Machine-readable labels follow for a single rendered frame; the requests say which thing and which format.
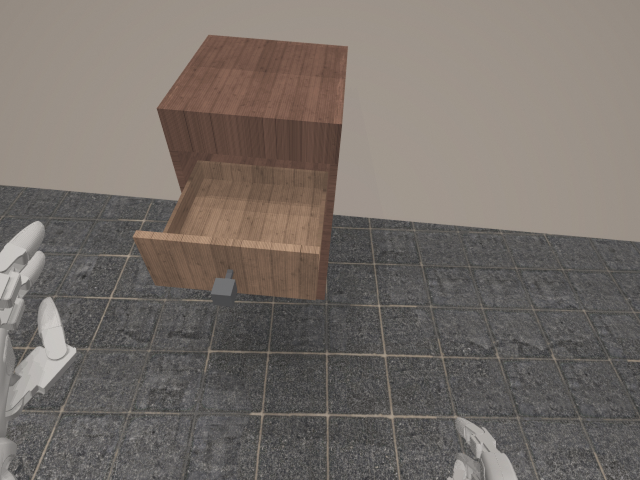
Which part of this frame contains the left robot hand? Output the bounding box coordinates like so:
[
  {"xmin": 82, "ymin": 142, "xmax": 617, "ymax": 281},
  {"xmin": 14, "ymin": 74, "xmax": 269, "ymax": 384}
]
[{"xmin": 0, "ymin": 221, "xmax": 76, "ymax": 438}]

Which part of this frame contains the drawer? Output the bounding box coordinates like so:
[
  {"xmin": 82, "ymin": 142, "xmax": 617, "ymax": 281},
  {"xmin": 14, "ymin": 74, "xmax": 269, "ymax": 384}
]
[{"xmin": 133, "ymin": 160, "xmax": 328, "ymax": 300}]

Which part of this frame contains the cabinet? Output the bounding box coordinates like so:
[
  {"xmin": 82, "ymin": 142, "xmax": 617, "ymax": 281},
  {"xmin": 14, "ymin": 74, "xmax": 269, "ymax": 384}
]
[{"xmin": 157, "ymin": 35, "xmax": 348, "ymax": 300}]

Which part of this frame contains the right robot hand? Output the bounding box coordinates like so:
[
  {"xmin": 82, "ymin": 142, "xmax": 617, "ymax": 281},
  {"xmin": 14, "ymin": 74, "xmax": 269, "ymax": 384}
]
[{"xmin": 447, "ymin": 417, "xmax": 518, "ymax": 480}]

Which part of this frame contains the handle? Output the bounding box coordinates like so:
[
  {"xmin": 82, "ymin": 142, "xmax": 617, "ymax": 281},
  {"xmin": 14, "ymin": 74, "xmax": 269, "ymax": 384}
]
[{"xmin": 211, "ymin": 269, "xmax": 237, "ymax": 307}]

